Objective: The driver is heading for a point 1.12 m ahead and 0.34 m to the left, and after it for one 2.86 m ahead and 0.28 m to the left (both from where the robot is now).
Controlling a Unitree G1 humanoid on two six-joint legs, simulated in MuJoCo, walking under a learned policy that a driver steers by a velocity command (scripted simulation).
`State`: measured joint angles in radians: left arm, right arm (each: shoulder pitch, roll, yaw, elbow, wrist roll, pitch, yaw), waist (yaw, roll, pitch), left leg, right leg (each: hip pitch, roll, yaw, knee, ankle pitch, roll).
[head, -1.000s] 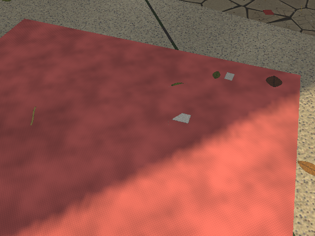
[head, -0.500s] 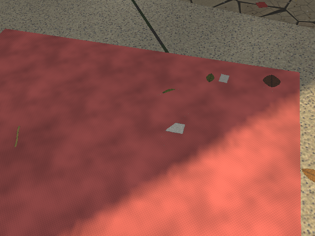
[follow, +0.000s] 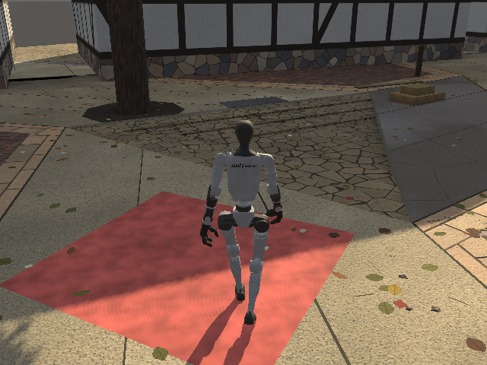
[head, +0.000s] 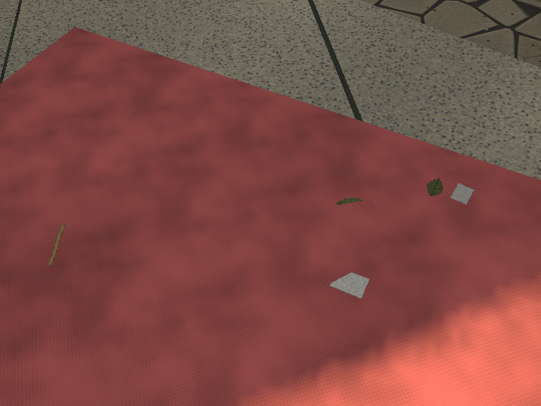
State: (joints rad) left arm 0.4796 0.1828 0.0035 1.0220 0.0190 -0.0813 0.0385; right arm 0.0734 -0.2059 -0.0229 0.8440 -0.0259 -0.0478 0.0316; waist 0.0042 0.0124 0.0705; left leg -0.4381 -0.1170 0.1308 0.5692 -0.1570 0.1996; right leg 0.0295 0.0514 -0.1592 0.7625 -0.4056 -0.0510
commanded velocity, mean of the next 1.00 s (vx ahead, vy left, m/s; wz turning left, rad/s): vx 0.50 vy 0.00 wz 0.56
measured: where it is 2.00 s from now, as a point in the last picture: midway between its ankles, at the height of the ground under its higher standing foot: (144, 225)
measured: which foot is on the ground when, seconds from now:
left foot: down 0.00-0.54, up 0.56-1.00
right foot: up 0.00-0.52, down 0.54-1.00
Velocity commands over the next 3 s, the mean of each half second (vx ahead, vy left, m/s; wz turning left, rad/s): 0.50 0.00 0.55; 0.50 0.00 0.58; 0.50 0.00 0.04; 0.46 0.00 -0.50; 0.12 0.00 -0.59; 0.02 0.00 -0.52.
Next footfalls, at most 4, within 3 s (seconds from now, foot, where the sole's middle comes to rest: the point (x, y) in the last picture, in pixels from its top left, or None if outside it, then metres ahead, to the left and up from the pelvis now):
0.54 right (322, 387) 0.49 -0.07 -0.75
1.08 left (190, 341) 0.60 0.25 -0.75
1.64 right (186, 232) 0.94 0.29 -0.75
2.14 left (120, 181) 1.14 0.52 -0.75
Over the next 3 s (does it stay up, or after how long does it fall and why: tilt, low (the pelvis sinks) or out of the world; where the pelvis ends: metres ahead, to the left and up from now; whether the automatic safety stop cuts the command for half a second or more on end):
stays up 1.02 0.40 0.03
